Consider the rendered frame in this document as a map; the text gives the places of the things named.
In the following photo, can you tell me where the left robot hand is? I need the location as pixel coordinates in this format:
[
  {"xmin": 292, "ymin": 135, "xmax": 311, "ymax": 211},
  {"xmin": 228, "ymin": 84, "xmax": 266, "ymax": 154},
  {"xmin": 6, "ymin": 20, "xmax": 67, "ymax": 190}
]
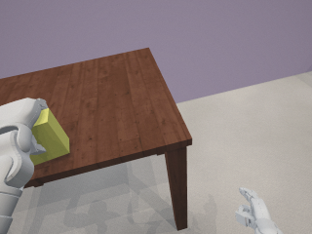
[{"xmin": 0, "ymin": 97, "xmax": 49, "ymax": 155}]

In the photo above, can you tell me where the sponge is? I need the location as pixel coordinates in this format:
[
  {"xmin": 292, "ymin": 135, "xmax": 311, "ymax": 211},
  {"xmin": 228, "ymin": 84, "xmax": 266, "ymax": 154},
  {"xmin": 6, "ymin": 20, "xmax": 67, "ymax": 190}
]
[{"xmin": 29, "ymin": 108, "xmax": 70, "ymax": 166}]

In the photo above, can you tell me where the table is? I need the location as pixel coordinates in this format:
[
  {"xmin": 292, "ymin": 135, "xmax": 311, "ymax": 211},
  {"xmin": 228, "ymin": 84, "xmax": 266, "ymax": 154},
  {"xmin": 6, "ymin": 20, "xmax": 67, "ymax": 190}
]
[{"xmin": 0, "ymin": 48, "xmax": 192, "ymax": 231}]

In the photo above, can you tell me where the robot left forearm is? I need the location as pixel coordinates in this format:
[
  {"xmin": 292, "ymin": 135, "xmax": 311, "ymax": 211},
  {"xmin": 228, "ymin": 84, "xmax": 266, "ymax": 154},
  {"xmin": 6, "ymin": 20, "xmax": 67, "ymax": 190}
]
[{"xmin": 0, "ymin": 122, "xmax": 34, "ymax": 234}]

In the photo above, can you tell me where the robot right forearm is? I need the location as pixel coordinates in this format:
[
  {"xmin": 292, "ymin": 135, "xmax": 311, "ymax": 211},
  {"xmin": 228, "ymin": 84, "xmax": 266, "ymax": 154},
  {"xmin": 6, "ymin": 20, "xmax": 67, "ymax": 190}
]
[{"xmin": 253, "ymin": 218, "xmax": 284, "ymax": 234}]

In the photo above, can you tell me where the right robot hand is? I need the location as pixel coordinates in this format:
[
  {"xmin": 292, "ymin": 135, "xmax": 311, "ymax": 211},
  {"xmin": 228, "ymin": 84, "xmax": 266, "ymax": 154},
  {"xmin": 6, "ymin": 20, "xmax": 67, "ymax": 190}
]
[{"xmin": 235, "ymin": 187, "xmax": 272, "ymax": 229}]

